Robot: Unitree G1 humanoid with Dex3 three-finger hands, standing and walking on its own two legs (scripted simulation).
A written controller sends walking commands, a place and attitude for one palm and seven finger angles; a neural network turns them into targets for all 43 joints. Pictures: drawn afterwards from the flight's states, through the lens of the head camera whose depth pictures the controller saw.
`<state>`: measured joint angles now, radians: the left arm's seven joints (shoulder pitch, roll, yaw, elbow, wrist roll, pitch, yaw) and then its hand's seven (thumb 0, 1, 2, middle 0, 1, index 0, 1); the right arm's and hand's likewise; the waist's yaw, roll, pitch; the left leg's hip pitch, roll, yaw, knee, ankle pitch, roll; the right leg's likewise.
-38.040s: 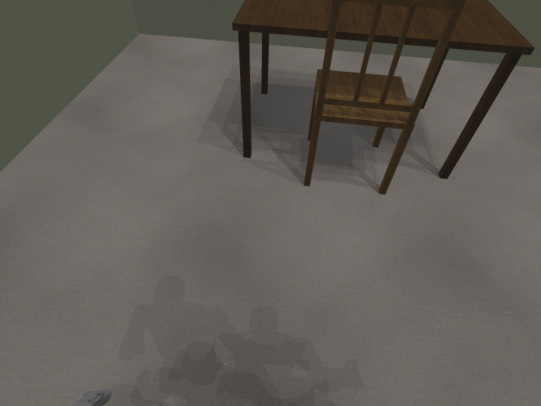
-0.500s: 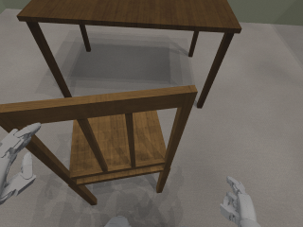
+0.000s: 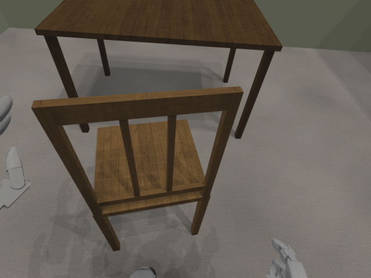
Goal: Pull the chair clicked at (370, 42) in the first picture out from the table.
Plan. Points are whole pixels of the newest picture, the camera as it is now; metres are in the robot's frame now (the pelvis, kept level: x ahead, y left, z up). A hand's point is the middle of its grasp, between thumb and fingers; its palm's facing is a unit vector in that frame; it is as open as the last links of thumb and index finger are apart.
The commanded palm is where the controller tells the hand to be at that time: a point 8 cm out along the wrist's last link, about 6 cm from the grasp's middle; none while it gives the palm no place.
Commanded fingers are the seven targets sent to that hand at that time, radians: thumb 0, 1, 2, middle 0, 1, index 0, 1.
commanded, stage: stop stepping back and stand still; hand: left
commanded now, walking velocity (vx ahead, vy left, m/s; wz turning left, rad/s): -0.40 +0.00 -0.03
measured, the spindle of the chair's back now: (131, 163) +0.41 +0.16 -0.05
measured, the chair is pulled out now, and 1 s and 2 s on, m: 0.57 0.57 0.57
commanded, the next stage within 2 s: let the arm hang, fingers relaxed in 0.82 s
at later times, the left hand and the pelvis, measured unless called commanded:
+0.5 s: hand out of the picture +0.10 +0.22 +0.20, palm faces +0.33 -0.79 -0.51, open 7.4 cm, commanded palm +0.04 +0.29 +0.19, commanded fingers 0.00 0.90 0.90 -0.20 -0.30 -0.20 -0.30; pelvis -0.10 -0.01 +0.01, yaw +0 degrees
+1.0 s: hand out of the picture +0.09 +0.24 +0.12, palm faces +0.33 -0.81 -0.48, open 7.4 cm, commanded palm none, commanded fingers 0.00 0.90 0.90 -0.20 -0.30 -0.20 -0.30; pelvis -0.12 -0.02 +0.01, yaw +3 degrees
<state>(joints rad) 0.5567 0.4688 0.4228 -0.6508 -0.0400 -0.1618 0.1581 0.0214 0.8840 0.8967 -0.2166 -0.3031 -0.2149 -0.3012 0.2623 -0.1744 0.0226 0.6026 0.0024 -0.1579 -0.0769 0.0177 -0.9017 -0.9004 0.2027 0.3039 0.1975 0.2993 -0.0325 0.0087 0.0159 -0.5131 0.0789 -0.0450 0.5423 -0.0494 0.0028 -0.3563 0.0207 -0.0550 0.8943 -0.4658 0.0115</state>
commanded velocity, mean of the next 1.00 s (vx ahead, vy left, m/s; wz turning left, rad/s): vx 0.11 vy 0.02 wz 0.00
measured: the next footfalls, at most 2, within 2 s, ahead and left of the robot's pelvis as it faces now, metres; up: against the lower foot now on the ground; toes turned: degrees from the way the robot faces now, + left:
right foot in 0.08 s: -0.05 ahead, -0.12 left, +0.00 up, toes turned -3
left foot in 0.34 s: -0.08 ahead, +0.10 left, +0.00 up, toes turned +3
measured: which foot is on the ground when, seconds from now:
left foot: down 0.00-0.10, up 0.12-0.32, down 0.34-1.00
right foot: up 0.00-0.06, down 0.08-1.00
